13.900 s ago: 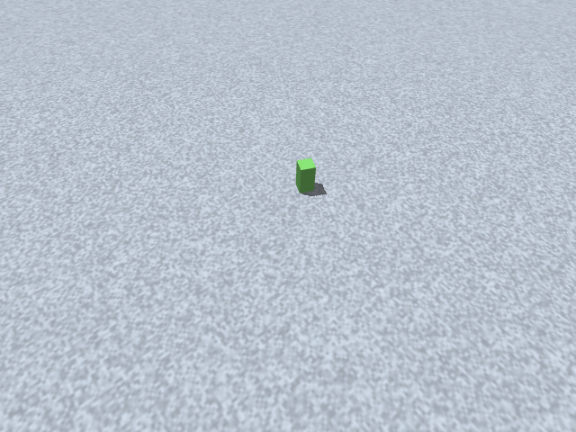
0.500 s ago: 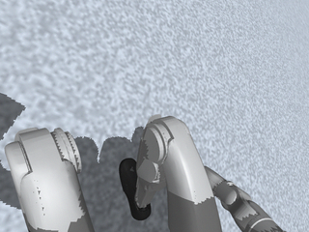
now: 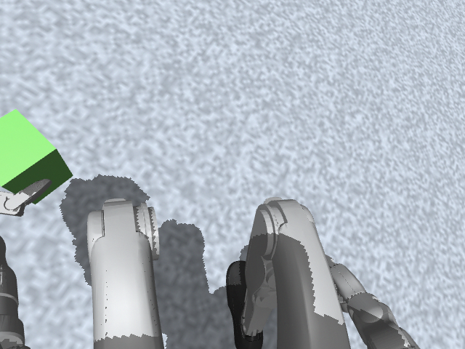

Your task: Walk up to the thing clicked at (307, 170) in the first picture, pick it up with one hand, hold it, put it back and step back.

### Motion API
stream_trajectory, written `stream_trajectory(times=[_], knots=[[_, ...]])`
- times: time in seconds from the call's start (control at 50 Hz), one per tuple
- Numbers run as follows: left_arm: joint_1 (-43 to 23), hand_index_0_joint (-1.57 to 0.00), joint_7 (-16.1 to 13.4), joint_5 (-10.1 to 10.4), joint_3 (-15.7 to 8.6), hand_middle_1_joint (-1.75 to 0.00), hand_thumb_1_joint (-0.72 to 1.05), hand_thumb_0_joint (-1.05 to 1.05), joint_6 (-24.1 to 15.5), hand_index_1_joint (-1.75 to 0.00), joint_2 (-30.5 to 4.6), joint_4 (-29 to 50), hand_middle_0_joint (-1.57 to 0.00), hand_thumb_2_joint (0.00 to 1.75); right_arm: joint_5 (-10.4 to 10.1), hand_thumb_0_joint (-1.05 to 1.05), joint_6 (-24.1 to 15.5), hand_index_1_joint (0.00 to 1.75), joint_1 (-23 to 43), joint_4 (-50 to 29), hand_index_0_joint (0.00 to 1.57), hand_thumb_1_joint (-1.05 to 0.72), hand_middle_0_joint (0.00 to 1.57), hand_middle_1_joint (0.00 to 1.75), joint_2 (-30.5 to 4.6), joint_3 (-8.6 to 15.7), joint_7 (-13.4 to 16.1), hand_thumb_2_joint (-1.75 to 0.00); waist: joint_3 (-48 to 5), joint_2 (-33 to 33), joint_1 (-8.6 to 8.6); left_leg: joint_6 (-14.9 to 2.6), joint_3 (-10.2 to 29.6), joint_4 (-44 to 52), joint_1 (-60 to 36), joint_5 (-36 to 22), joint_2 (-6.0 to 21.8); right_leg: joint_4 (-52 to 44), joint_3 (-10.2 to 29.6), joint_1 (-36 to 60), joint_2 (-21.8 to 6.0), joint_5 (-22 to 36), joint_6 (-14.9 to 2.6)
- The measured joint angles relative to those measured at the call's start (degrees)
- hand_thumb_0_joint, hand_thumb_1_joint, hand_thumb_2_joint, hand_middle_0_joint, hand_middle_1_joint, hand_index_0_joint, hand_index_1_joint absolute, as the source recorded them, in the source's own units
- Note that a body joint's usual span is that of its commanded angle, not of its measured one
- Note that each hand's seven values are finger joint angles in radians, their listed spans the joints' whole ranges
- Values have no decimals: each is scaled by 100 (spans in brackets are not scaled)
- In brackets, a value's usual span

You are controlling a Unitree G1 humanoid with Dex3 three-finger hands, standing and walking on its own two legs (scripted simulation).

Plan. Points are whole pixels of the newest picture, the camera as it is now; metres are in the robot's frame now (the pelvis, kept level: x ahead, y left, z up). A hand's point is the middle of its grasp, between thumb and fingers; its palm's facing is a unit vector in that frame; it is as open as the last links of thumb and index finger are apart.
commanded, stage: hold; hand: left
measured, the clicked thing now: (26, 163) +0.37 +0.31 -0.08
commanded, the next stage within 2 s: none
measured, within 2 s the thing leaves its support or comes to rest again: neither
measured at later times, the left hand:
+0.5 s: hand out of the picture +0.34 +0.29 +0.18, palm faces +0.47 -0.88 -0.01, open 10.7 cm
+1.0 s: hand out of the picture +0.36 +0.27 +0.34, palm faces +0.47 -0.88 -0.01, open 10.7 cm
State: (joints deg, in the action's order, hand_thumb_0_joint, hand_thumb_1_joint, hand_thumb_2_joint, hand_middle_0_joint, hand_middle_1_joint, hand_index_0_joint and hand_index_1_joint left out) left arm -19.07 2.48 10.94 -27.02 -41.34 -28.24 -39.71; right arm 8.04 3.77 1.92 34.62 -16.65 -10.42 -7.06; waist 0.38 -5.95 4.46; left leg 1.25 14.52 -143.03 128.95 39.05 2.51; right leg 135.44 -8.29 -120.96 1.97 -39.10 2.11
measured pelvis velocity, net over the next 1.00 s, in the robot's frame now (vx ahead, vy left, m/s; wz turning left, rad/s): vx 0.06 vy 0.00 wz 0.19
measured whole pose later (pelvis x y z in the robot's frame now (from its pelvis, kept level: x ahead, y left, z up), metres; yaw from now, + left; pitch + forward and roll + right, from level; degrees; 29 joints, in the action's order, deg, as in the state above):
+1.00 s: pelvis +0.06 +0.00 +0.31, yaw +11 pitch +22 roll -3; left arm -2.0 -5.3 9.1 -12.2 -18.1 -10.3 -9.6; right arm -0.8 -1.7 -9.5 33.3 -12.2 0.6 2.2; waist -8.7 0.6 1.8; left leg 1.2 3.2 -81.7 70.2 33.8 3.3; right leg 79.2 -3.2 -66.1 -1.1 -35.1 0.9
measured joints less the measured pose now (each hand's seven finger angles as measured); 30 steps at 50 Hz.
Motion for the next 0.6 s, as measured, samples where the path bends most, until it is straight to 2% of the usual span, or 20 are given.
stream_trajectory(times=[0.18,0.32,0.42,0.6], knots=[[369,-79,122,217,251,-115,-61,-2,810,-115,542,1100,-79,101,-502,0,1,30,-143,29,21,-91,21,30,150,586,247,-90,-534,342,-251,24,-421,821,-346,-54,30,-512,275,160,-135,-65,-62],[731,-79,103,384,449,-115,-61,-2,1517,-115,895,2024,-78,102,-823,1,-55,30,-309,-110,21,-92,21,30,184,859,471,-90,-827,537,-369,32,-665,1725,-1001,-61,87,-1273,404,690,-179,-82,-118],[977,-78,-48,399,585,-117,-61,-2,1928,-116,1112,2635,-77,103,-960,1,-117,30,-434,-205,21,-93,21,30,183,992,619,-90,-916,611,-391,28,-779,2448,-1678,-81,113,-1959,442,1330,-199,-64,-137],[1479,-77,-385,246,924,-118,-61,-2,2418,-118,1414,3338,-76,104,-1058,1,-266,30,-680,-283,20,-92,21,30,230,1139,817,-90,-1053,670,-329,17,-934,3759,-3107,-151,122,-3254,477,2737,-240,11,-145]])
